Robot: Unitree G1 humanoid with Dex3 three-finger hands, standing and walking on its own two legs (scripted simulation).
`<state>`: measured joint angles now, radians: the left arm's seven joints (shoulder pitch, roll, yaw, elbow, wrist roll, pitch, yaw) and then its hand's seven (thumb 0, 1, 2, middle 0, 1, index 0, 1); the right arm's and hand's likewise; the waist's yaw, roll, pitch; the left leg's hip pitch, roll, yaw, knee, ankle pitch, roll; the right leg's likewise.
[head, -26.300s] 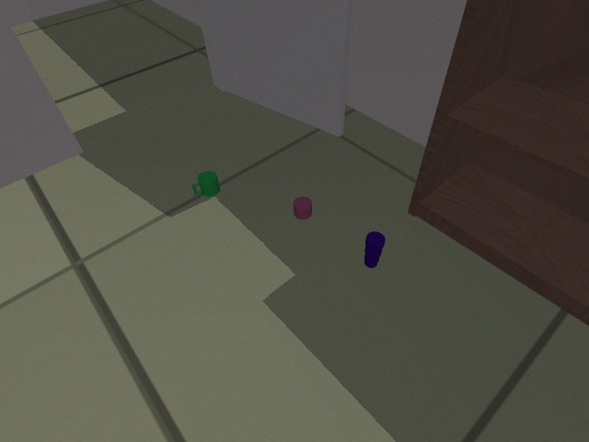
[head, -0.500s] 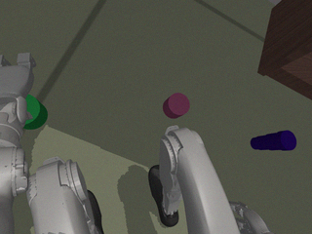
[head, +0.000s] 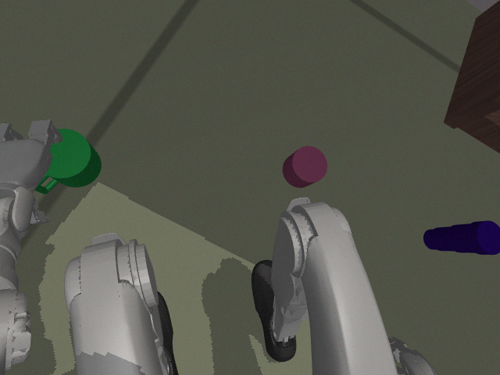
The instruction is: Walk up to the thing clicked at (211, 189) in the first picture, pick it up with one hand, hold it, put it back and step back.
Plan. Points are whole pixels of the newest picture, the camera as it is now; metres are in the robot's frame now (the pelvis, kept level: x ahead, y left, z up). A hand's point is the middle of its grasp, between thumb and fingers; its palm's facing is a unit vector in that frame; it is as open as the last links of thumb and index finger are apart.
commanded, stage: rest palm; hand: left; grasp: from above
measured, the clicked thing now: (63, 166) +0.47 +0.27 -0.28
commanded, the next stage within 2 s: close in 1.04 s
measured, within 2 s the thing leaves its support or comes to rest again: neither
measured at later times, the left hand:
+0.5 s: hand (56, 156) +0.48 +0.27 -0.23, palm faces -0.46 -0.10 -0.88, open 14.2 cm
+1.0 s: hand (60, 158) +0.48 +0.27 -0.24, palm faces -0.43 -0.09 -0.90, open 14.1 cm
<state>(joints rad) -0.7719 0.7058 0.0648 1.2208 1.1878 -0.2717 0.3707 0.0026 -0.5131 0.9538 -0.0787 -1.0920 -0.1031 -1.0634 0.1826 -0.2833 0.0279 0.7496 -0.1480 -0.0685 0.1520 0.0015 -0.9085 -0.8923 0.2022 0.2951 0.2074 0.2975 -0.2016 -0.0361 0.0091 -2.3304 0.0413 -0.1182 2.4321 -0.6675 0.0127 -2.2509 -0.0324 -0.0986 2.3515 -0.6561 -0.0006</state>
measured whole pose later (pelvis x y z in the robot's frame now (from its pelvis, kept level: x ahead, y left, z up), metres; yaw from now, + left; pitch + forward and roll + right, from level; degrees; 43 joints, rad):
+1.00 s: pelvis +0.01 +0.01 -0.02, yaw -5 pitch +29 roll -12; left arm -1.03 0.90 0.15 1.73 1.36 -0.24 0.63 0.00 -0.52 1.02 -0.08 -0.97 -0.07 -0.98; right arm 0.12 -0.33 0.18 0.72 -0.27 -0.22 0.27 0.00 -0.89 -0.89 0.20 0.29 0.20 0.30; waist -0.36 -0.10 0.09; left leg -2.37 0.05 -0.20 2.55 -0.72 0.02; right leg -2.26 0.00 -0.16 2.41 -0.66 0.02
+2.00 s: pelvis +0.00 +0.01 -0.02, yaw -7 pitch +27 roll -13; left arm -1.07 0.97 0.13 1.81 1.31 -0.23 0.63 0.01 -0.32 0.91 -0.32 -1.00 -0.34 -0.98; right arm 0.10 -0.36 0.24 0.70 -0.27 -0.28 0.30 0.00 -0.90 -0.90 0.20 0.29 0.20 0.30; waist -0.38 -0.10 0.14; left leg -2.36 0.06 -0.23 2.56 -0.71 0.02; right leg -2.25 0.02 -0.18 2.39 -0.64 0.03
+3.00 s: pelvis +0.00 +0.01 -0.02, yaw -6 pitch +27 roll -13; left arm -1.07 0.98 0.11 1.78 1.29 -0.23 0.60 -0.01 -0.34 0.91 -0.62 -1.01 -0.37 -1.02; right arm 0.12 -0.35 0.27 0.68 -0.27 -0.29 0.29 0.00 -0.91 -0.90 0.20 0.29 0.20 0.30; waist -0.38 -0.11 0.15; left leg -2.35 0.05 -0.23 2.55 -0.70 0.01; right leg -2.23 0.02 -0.19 2.38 -0.63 0.03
